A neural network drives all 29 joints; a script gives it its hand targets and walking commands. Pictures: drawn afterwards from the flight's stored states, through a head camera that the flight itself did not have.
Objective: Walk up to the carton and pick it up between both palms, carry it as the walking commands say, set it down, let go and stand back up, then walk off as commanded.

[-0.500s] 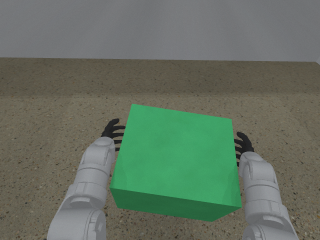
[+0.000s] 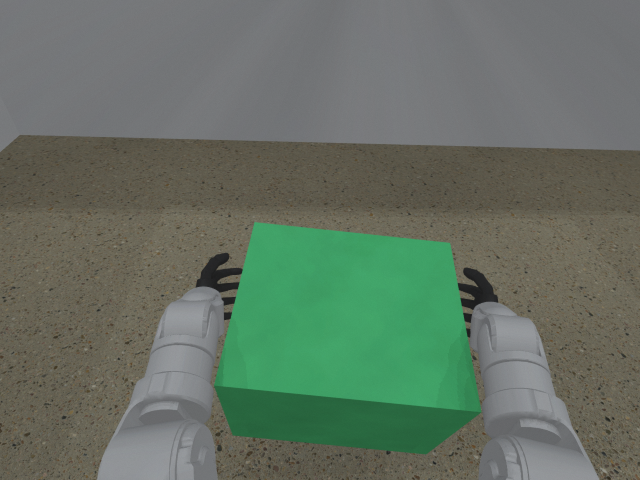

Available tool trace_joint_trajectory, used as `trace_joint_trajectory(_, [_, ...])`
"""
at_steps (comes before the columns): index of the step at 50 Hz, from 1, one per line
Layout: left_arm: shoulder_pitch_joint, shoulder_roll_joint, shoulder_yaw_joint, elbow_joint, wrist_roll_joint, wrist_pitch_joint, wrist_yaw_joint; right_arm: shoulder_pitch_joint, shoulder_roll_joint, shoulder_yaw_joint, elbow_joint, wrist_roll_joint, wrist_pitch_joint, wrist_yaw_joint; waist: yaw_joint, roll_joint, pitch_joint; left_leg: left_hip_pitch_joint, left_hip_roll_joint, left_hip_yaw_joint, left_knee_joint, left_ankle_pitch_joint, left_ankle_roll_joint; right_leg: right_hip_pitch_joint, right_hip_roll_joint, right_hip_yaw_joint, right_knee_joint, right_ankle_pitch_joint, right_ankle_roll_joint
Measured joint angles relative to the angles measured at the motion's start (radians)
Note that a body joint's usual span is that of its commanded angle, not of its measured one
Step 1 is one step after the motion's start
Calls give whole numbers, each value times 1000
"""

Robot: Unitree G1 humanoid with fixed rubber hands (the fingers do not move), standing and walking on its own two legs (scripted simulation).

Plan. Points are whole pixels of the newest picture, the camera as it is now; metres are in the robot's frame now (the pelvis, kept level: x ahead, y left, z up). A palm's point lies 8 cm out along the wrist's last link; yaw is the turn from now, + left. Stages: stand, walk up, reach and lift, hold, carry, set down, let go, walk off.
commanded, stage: reach and lift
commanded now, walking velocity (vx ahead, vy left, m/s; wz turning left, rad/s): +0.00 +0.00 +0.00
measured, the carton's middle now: (341, 339) +0.33 -0.02 -0.02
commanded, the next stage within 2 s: hold in 1.00 s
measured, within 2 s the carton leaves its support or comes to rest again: neither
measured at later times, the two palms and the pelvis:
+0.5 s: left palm (201, 307) +0.32 +0.17 +0.05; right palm (476, 323) +0.32 -0.20 +0.05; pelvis +0.01 +0.00 +0.00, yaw +0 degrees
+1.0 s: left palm (202, 312) +0.32 +0.17 +0.05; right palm (480, 330) +0.31 -0.20 +0.05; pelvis +0.01 +0.00 +0.00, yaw +0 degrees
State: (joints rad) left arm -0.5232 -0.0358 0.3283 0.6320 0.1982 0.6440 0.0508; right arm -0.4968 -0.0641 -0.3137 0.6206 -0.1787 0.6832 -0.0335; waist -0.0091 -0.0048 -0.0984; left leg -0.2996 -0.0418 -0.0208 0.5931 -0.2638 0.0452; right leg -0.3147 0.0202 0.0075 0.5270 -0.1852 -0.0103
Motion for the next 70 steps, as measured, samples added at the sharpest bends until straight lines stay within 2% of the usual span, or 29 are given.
trace_joint_trajectory(6, [14, -4, 0, -36, 0, 17, 0, 19, 6, 0, -2, 0, -18, 11, 1, 0, 0, 4, 0, 0, -18, 0, -1, 3, 0, 1, -15, 0, 0])
trace_joint_trajectory(14, [79, -29, -22, -129, 0, 29, -2, 99, 23, 0, -96, 0, -18, 23, 13, 0, 0, 13, 0, 0, -37, 0, -1, 11, 0, 2, -34, 0, 0])
trace_joint_trajectory(26, [131, -43, -26, -215, 0, 55, -4, 122, 36, 2, -142, 0, 0, 31, 19, 0, 0, 27, 0, 0, -41, 1, -1, 26, 0, 2, -38, 1, 0])
trace_joint_trajectory(70, [147, -52, -27, -207, 0, 46, -8, 164, 42, 2, -176, 0, 9, 30, 20, 0, 0, 38, 0, 0, -41, 5, -1, 37, 0, 2, -39, 4, 0])
